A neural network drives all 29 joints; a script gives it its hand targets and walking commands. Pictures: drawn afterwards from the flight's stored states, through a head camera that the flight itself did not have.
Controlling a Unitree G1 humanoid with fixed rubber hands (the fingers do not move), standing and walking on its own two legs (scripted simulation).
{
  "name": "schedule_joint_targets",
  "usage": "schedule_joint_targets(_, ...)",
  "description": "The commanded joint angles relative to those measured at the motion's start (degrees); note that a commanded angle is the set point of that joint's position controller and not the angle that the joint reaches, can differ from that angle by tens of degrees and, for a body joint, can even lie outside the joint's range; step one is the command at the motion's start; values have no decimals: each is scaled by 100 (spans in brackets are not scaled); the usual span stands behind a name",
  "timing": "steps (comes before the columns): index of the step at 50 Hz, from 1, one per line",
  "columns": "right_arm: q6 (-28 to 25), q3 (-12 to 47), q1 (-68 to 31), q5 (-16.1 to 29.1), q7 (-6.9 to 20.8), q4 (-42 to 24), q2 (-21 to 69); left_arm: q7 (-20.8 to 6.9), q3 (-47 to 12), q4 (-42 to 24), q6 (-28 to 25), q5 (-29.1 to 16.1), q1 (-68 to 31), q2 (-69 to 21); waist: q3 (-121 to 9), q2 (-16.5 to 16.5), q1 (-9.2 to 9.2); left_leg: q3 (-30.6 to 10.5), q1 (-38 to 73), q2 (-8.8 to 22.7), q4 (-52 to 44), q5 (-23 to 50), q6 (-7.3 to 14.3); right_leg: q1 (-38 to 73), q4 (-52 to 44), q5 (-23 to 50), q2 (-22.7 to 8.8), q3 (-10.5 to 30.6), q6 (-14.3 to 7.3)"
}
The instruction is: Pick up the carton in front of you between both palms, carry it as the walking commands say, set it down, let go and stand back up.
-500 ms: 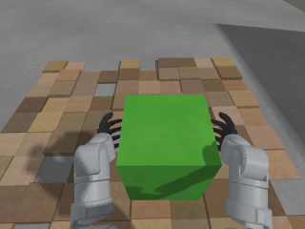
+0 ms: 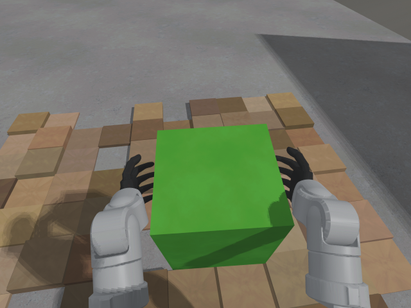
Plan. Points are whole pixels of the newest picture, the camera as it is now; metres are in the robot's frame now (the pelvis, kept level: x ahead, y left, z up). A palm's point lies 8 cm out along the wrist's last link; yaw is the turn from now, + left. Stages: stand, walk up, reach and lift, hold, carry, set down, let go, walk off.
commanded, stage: carry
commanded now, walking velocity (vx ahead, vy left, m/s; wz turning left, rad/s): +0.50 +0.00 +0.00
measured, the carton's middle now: (215, 202) +0.34 -0.02 +0.04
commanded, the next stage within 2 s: none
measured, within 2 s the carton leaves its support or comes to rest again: neither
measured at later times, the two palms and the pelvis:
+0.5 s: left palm (126, 86) +0.64 +0.19 +0.15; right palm (242, 87) +0.62 -0.11 +0.15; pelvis +0.30 +0.05 +0.01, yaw -1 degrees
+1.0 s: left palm (127, 78) +0.88 +0.24 +0.05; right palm (210, 72) +0.90 -0.06 +0.05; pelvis +0.57 +0.06 -0.02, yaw +0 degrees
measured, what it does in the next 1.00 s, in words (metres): goes down: left foot, then right foot 0.04 m lower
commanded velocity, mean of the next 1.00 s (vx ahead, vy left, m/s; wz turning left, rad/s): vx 0.24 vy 0.00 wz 0.00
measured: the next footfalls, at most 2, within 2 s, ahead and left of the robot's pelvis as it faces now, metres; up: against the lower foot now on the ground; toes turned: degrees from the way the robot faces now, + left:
left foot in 0.36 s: +0.33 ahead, +0.12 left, +0.00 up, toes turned +4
right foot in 0.74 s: +0.65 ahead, -0.02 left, -0.04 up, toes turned -4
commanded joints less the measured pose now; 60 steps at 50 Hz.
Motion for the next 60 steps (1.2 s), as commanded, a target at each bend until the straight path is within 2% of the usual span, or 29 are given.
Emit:
schedule_joint_targets(1,-12,3535,-3576,1258,8,-1110,3820,41,-3428,-562,-79,-1400,-3451,-3451,-2928,-2090,985,-264,-4664,-509,6375,-270,-488,6274,-602,1531,-2276,4125,-1824)
schedule_joint_targets(2,-51,3373,-3472,1222,-66,-1297,3707,33,-3620,-711,-101,-1670,-3365,-3701,-3007,-1059,1046,-768,-4808,110,6514,-45,-286,6013,-508,1490,-1957,3669,-1602)
schedule_joint_targets(3,-41,3229,-3517,1190,-109,-1317,3715,8,-3738,-1007,-118,-1865,-3618,-3853,-2692,-369,1049,-830,-4626,258,5924,223,-206,5329,-568,1602,-1693,3090,-1315)
schedule_joint_targets(4,-44,3102,-3534,1134,-136,-1417,3730,-29,-3916,-1324,-120,-2035,-3975,-4002,-2448,-80,923,-819,-4438,337,5386,511,-190,4700,-760,1224,-1619,2865,-1122)
schedule_joint_targets(6,-10,2801,-3397,890,-210,-1445,3468,-126,-4218,-1650,-76,-2428,-4478,-3971,-2398,-190,774,-570,-3889,458,4373,536,-190,3852,-1095,48,-1584,2544,-1011)
schedule_joint_targets(9,174,2645,-3076,438,-249,-1092,2971,-195,-4136,-1260,105,-2522,-4348,-3659,-2055,-637,812,-314,-3600,469,2919,276,-208,3178,-1241,-197,-1633,2150,-1115)
schedule_joint_targets(13,473,2763,-3135,460,-75,-679,3120,-243,-3908,-556,399,-2265,-4176,-3764,-1802,-723,586,368,-1954,137,975,2090,-127,2119,-1049,-1157,-1357,1260,-626)
schedule_joint_targets(16,643,2857,-3377,647,77,-336,3355,-221,-3536,-22,556,-1847,-4104,-3841,-1588,-497,377,303,-1087,194,527,2516,-57,1665,3,-993,-963,743,-331)
schedule_joint_targets(18,711,2748,-3412,592,71,43,3270,-157,-3220,381,677,-1505,-4046,-3699,-1751,594,110,-1283,-99,1296,242,2334,348,731,1674,-1268,-466,282,131)
schedule_joint_targets(19,723,2662,-3407,546,47,249,3301,-125,-3105,543,725,-1397,-4039,-3703,-1834,1545,-61,-2735,840,1912,-15,2943,760,-593,2805,-2416,40,342,302)
schedule_joint_targets(22,659,2791,-3875,694,70,353,3817,-85,-2825,953,669,-1151,-4108,-3995,-1447,507,-164,-3021,498,2301,203,4079,1008,-1366,3565,-2793,-192,961,234)
schedule_joint_targets(24,500,3191,-4483,1094,236,192,4591,-83,-2609,1102,488,-888,-3951,-4369,-1332,60,-136,-2322,-64,1915,-196,3246,673,-1011,2736,-2169,-443,912,250)
schedule_joint_targets(29,-17,3730,-4636,1602,551,206,5533,-130,-2788,988,-7,-477,-3615,-4855,-1515,577,-235,-977,487,1275,302,6203,188,-604,960,-426,7,347,408)
schedule_joint_targets(31,-161,3846,-4476,1659,556,101,5516,-161,-2922,702,-158,-462,-3492,-4731,-1577,679,-223,-492,345,966,657,5974,4,146,-163,565,232,158,336)
schedule_joint_targets(33,-233,3915,-4224,1699,519,18,5361,-185,-3070,417,-258,-518,-3464,-4536,-1880,469,102,59,-565,723,1518,5898,-176,2051,-1050,2013,477,-208,166)
schedule_joint_targets(34,-244,3956,-4166,1706,481,-109,5255,-185,-3128,256,-292,-556,-3439,-4419,-2122,192,408,220,-1218,627,2299,5258,-337,3222,-1407,2830,211,-41,-5)
schedule_joint_targets(35,-218,3965,-4157,1653,441,-180,5121,-173,-3147,204,-294,-588,-3254,-4303,-2202,-310,703,185,-2368,396,3270,2892,-494,4438,-1312,3973,-509,644,-357)
schedule_joint_targets(36,-144,3905,-3963,1547,388,-118,4922,-140,-3120,237,-256,-641,-3052,-4033,-2286,-1137,874,-17,-3879,-240,4687,-506,-612,5566,-560,7011,-1672,1951,-973)
schedule_joint_targets(37,-46,3755,-3529,1372,310,68,4652,-85,-3191,366,-177,-719,-2765,-3807,-2801,-1183,863,-549,-4358,-90,5415,-1071,-484,6121,-10,7699,-2300,2567,-1343)
schedule_joint_targets(38,48,3529,-3244,1219,230,218,4358,-33,-3156,356,-125,-760,-2623,-3612,-2977,-1129,898,-724,-4506,70,5617,-917,-406,6080,130,7406,-2458,2904,-1491)
schedule_joint_targets(40,-31,3237,-3059,1034,52,-187,4285,-121,-3716,-383,-148,-1271,-3231,-4012,-3047,18,612,-798,-4642,422,5071,-526,-449,5490,-230,5089,-2321,2611,-1384)
schedule_joint_targets(42,-125,3189,-3047,871,16,-657,4384,-279,-4087,-898,-281,-1879,-3789,-4532,-2825,-130,568,-539,-3757,545,3579,2,-588,4408,-490,4693,-1849,2081,-1100)
schedule_joint_targets(46,-317,3265,-2709,551,96,-685,4470,-479,-4353,-861,-397,-2074,-3743,-4793,-2755,-821,518,9,-2386,183,1451,1463,-525,3563,-143,4604,-1316,1285,-720)
schedule_joint_targets(48,-427,3418,-2871,591,127,-971,4419,-541,-4457,-921,-468,-2183,-3688,-4728,-2648,-809,483,206,-1478,125,437,3194,-518,3119,284,3524,-850,811,-392)
schedule_joint_targets(49,-457,3443,-2835,558,126,-928,4367,-539,-4455,-790,-470,-2143,-3580,-4637,-2715,-564,429,-110,-942,428,240,3689,-332,2774,510,2664,-776,819,-273)
schedule_joint_targets(51,-434,3478,-2552,418,126,-569,4097,-476,-4248,-353,-428,-1843,-3182,-4297,-2815,499,284,-1085,993,1629,938,8131,232,1072,938,-737,-460,816,79)
schedule_joint_targets(52,-416,3406,-2266,339,113,-431,3993,-447,-4181,-262,-383,-1724,-3098,-4222,-2929,1121,57,-1545,1715,2192,1247,9556,563,182,1518,-2870,-178,760,207)
schedule_joint_targets(57,-311,3776,-2847,823,224,-835,4250,-311,-3672,-132,-316,-1347,-2894,-4177,-2152,550,57,-953,949,1498,1143,8437,320,258,601,-2081,-26,540,331)
schedule_joint_targets(60,-232,3861,-3009,1034,250,-755,4199,-209,-3364,139,-242,-986,-2488,-4004,-2183,518,288,-488,-409,1145,1236,6876,42,2225,-560,12,-110,407,263)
